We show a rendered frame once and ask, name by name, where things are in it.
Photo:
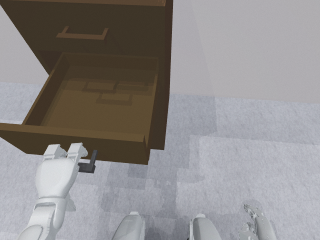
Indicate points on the cabinet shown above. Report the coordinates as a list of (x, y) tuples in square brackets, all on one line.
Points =
[(140, 28)]

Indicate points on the robot left thigh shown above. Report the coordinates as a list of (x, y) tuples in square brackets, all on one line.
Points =
[(132, 227)]

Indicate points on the robot right hand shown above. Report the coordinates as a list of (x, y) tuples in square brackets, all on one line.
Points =
[(260, 230)]

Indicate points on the handle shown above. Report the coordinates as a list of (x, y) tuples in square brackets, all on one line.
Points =
[(81, 39), (88, 167)]

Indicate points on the robot right shin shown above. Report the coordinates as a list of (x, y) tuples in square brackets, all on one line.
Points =
[(200, 216)]

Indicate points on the drawer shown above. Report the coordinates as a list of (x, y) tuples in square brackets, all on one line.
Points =
[(106, 102)]

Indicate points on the robot left hand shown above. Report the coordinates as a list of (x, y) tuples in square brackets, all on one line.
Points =
[(55, 176)]

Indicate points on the left robot forearm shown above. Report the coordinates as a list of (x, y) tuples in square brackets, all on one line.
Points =
[(46, 219)]

